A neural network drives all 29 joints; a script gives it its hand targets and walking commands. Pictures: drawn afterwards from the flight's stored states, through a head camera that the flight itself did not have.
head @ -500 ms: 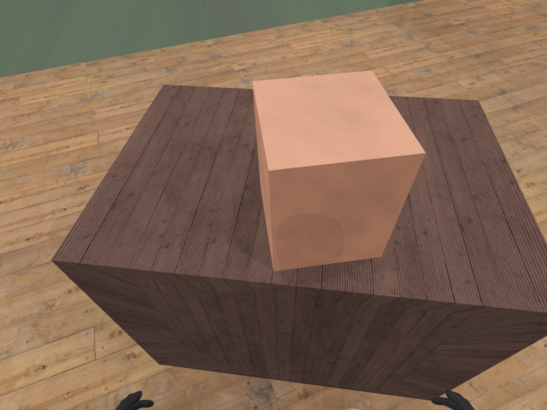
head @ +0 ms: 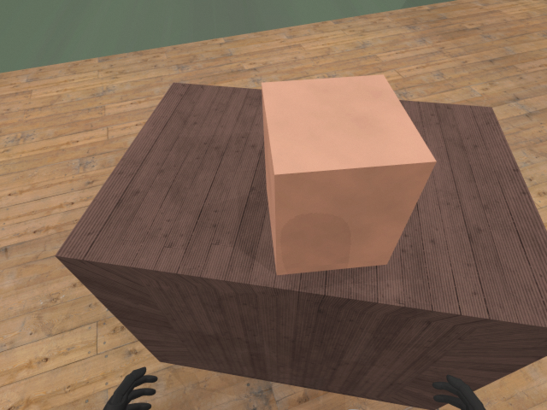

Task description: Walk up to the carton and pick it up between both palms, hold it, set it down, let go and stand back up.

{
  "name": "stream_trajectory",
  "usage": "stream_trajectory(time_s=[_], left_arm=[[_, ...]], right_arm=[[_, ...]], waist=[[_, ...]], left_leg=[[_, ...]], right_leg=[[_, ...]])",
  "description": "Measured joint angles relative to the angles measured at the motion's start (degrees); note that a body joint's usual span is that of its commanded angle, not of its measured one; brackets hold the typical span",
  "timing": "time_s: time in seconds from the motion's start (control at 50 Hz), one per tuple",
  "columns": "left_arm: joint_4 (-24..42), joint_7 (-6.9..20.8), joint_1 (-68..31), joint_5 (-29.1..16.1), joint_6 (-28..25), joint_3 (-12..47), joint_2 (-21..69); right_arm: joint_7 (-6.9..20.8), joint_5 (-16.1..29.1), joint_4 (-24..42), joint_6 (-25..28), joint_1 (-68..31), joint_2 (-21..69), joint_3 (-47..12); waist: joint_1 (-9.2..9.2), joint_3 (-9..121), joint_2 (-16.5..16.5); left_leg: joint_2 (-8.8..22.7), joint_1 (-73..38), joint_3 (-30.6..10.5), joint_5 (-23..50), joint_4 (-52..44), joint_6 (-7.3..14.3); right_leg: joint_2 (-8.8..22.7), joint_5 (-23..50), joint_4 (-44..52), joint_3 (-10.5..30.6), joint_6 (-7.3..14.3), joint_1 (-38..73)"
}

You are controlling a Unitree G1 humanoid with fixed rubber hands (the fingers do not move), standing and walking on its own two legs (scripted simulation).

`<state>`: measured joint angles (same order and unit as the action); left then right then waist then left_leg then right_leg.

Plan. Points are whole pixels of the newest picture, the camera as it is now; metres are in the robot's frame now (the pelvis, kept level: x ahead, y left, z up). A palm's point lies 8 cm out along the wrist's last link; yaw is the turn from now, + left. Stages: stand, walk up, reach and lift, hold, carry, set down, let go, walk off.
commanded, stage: stand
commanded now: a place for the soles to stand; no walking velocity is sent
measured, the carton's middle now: (327, 178) +0.45 -0.06 +0.07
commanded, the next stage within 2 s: reach and lift in 0.14 s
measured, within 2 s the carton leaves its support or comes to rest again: neither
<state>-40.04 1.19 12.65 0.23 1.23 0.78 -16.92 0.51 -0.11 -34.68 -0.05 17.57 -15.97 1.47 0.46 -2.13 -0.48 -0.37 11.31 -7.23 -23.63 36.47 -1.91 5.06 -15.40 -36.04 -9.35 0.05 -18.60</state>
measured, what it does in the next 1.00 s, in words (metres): stands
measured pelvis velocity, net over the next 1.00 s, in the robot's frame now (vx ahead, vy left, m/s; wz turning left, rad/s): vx -0.03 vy -0.03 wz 0.04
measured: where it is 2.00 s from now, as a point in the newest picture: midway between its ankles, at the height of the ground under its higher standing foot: outside the picture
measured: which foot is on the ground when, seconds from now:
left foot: down 0.00-1.00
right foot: down 0.00-1.00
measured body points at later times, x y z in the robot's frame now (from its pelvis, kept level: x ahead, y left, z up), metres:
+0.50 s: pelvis -0.03 -0.02 +0.01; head -0.03 -0.02 +0.46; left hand +0.17 +0.22 -0.06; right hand +0.13 -0.27 -0.08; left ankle -0.04 +0.15 -0.72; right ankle +0.04 -0.12 -0.72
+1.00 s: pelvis -0.03 -0.03 +0.02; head -0.06 -0.04 +0.46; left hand +0.17 +0.19 -0.01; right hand +0.19 -0.26 -0.03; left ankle -0.04 +0.15 -0.72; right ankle +0.04 -0.11 -0.72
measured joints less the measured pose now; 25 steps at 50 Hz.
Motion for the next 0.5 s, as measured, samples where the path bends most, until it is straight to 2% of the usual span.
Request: stream_trajectory(time_s=[0.2, 0.26, 0.32, 0.4, 0.5], left_arm=[[0.0, -0.1, 0.6, -0.1, 1.1, -0.3, 0.0], [5.2, -1.9, 0.4, 0.3, 8.3, -2.6, 1.0], [9.7, -2.1, -1.4, 0.8, 12.1, -4.1, 2.2], [14.7, -2.1, -2.8, -0.4, 12.5, -4.9, 3.1], [17.3, -3.0, -0.8, -0.9, 12.2, -5.0, 4.5]], right_arm=[[0.1, -0.7, -1.2, 0.9, 0.1, 0.1, 0.4], [1.0, -4.2, -12.4, 8.1, -7.2, 1.0, 3.2], [1.3, -4.5, -18.0, 12.1, -12.8, 1.8, 4.0], [1.6, -4.0, -16.8, 15.1, -13.6, 3.3, 2.9], [2.7, -3.2, -11.4, 14.6, -9.6, 3.7, 2.2]], waist=[[0.29, 0.2, 0.0], [1.69, -0.4, -0.8], [1.66, -2.3, -1.6], [1.09, -4.2, -1.1], [0.78, -2.4, -0.2]], left_leg=[[-0.2, 0.4, -0.8, 0.6, 0.1, -0.3], [1.9, 1.8, 1.7, -1.1, 3.3, -0.8], [3.4, 1.5, 3.2, -1.8, 5.1, -1.8], [3.9, -2.0, 4.2, -0.1, 1.7, -1.4], [4.3, -6.4, 4.8, 3.6, -5.6, -1.9]], right_leg=[[0.2, 0.3, 0.1, -0.7, 0.3, 0.1], [-2.2, 0.7, -1.5, 1.7, 0.8, -2.0], [-3.8, 1.0, -2.4, 3.0, 1.2, -2.0], [-4.5, 2.6, 0.3, 3.6, 1.8, 0.9], [-5.1, 5.5, 6.4, 4.0, 2.3, 4.7]])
